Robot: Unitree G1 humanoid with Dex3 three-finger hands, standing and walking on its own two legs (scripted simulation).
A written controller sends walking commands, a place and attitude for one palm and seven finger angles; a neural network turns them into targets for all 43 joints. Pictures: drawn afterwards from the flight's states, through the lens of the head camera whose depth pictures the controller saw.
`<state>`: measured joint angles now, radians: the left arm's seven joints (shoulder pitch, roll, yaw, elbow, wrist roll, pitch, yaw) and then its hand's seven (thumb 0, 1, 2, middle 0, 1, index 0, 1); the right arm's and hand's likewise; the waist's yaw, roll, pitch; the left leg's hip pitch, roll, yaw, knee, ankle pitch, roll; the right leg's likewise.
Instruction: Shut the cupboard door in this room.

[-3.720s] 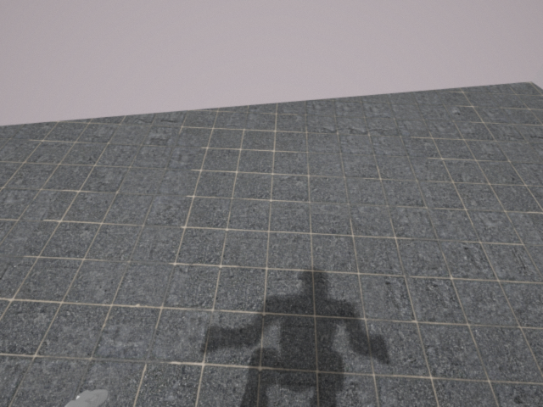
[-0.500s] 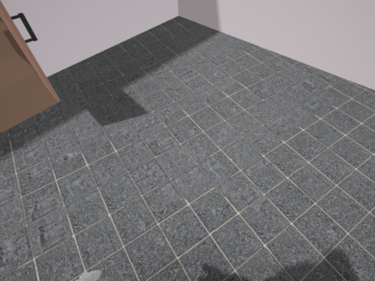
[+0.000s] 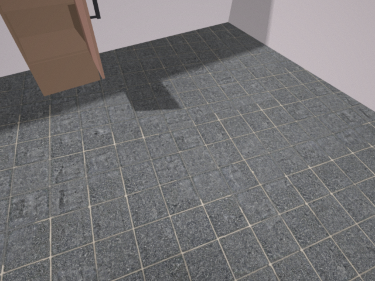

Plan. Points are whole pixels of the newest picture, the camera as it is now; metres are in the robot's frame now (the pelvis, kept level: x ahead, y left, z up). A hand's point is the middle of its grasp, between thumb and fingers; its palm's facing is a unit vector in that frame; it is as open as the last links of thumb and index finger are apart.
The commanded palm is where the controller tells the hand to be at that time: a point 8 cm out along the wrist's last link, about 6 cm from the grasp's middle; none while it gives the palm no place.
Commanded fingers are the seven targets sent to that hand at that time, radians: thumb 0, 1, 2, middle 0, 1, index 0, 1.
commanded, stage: turn or walk to find it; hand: left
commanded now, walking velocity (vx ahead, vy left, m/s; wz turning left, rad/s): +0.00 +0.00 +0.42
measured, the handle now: (91, 5) +1.35 +0.65 -0.03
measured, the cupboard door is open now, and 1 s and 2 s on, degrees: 84 84 84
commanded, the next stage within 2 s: stand and wait in 0.80 s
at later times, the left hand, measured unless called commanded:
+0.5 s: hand out of the picture -0.01 +0.18 -0.15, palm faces +0.20 -0.95 -0.24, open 7.4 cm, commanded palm none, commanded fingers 0.00 0.90 0.90 -0.20 -0.30 -0.20 -0.30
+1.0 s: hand out of the picture -0.09 +0.23 -0.16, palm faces +0.35 -0.90 -0.25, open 7.4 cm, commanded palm none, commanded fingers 0.00 0.90 0.90 -0.20 -0.30 -0.20 -0.30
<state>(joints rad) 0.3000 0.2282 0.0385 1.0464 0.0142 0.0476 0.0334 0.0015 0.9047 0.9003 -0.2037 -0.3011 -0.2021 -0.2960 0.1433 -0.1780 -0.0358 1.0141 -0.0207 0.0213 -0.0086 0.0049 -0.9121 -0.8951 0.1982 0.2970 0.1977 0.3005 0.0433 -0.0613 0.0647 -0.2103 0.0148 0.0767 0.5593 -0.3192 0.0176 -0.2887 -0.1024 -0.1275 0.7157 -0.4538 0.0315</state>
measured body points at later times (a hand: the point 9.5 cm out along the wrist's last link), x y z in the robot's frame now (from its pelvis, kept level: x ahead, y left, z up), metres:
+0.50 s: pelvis -0.04 -0.02 +0.01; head -0.03 -0.03 +0.46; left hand -0.02 +0.23 -0.13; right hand +0.04 -0.26 -0.15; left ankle -0.08 +0.11 -0.66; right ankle -0.02 -0.12 -0.73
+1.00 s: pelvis -0.08 +0.02 +0.01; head -0.07 +0.03 +0.46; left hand -0.11 +0.28 -0.14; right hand +0.05 -0.18 -0.14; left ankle -0.09 +0.12 -0.73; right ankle -0.05 -0.11 -0.69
